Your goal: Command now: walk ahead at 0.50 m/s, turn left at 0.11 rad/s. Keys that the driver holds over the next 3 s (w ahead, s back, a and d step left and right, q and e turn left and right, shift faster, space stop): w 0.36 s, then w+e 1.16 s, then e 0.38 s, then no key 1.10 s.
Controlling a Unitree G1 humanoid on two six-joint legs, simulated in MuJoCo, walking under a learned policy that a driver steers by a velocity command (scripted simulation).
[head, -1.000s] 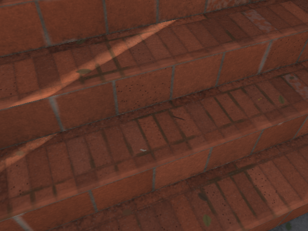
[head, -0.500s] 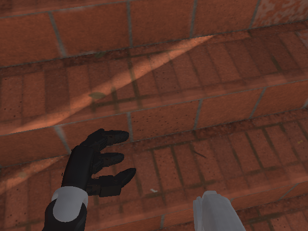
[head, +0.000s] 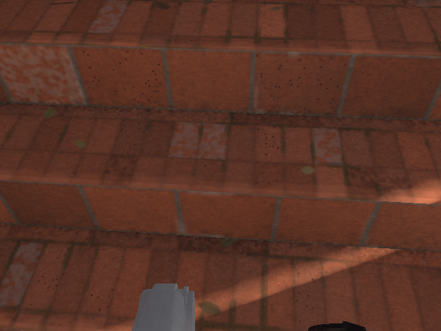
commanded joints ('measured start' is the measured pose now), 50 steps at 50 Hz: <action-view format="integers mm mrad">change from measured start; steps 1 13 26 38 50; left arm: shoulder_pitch -80 -303 -695 -332 -133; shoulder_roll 211 67 129 15 314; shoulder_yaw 31 54 8 29 81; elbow -51 -203 -457 -60 -119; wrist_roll -68 -94 -118 -96 -165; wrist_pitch -17 23 151 10 -69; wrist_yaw -46 33 -9 11 -19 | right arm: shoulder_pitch -319 231 473 174 -126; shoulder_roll -52 29 -325 -61 -145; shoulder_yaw -5 -51 -103 -76 -64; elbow -159 373 412 238 31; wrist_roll -18 -48 -7 -49 -11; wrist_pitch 31 -96 -185 -82 -37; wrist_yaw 24 2 45 -20 -40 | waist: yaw -103 11 52 -147 -155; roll -194 -46 201 10 -161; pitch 19 -13 -51 33 -74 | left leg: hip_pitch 535 1104 1314 272 785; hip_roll -20 93 242 -39 -162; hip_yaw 156 -406 18 -113 164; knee -363 -1515 -1745 58 -760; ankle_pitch -172 -113 1646 31 -281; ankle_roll -18 -10 37 -45 -184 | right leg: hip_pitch -308 -1114 -719 -338 -156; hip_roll -199 127 143 34 -148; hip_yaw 64 450 -95 374 468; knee -316 1780 1074 121 26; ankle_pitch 756 423 30 188 1572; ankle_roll -244 -264 -111 -202 -291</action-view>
